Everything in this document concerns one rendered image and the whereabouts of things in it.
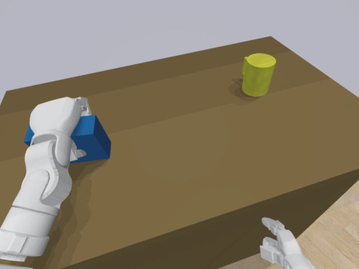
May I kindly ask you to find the sponge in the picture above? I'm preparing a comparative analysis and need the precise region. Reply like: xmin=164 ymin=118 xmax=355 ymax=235
xmin=24 ymin=115 xmax=111 ymax=164

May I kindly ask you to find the robot left forearm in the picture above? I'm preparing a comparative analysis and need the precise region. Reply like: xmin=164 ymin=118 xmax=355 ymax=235
xmin=0 ymin=130 xmax=72 ymax=262

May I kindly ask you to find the robot right forearm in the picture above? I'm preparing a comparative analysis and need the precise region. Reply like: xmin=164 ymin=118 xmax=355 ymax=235
xmin=283 ymin=253 xmax=316 ymax=269

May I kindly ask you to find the robot right hand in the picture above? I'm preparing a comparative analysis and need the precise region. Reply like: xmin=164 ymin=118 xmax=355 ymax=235
xmin=260 ymin=217 xmax=303 ymax=268

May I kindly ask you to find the table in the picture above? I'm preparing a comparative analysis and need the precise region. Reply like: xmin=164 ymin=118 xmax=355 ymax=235
xmin=0 ymin=36 xmax=359 ymax=269

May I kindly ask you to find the robot left hand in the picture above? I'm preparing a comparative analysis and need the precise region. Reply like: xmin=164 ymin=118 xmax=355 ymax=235
xmin=30 ymin=97 xmax=91 ymax=161

